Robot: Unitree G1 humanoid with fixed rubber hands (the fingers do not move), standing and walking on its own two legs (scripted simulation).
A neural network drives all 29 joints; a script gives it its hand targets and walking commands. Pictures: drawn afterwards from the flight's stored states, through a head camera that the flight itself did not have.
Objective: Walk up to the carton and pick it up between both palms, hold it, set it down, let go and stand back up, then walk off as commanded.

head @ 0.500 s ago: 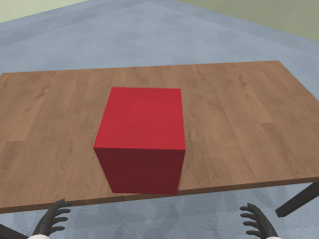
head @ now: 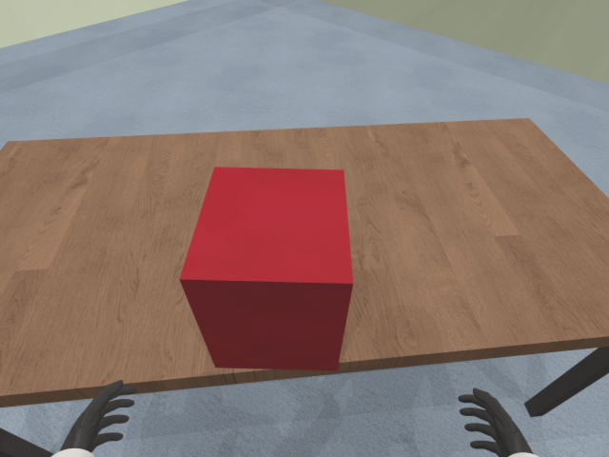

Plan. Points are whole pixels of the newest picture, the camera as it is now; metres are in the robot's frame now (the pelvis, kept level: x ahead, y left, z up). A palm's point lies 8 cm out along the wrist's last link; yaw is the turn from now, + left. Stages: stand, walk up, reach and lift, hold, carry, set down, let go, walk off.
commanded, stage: stand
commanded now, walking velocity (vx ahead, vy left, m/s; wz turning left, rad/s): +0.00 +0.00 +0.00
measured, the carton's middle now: (277, 272) +0.39 +0.05 +0.00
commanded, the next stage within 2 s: walk up in 0.08 s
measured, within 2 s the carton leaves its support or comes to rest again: neither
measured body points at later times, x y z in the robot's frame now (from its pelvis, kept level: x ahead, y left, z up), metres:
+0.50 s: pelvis +0.00 +0.00 +0.00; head +0.00 -0.01 +0.45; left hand +0.17 +0.29 -0.06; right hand +0.16 -0.27 -0.08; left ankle +0.01 +0.14 -0.73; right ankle +0.01 -0.11 -0.73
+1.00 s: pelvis +0.01 -0.01 +0.01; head -0.02 +0.00 +0.45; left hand +0.19 +0.28 -0.05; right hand +0.18 -0.27 -0.05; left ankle +0.01 +0.14 -0.73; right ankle +0.01 -0.11 -0.73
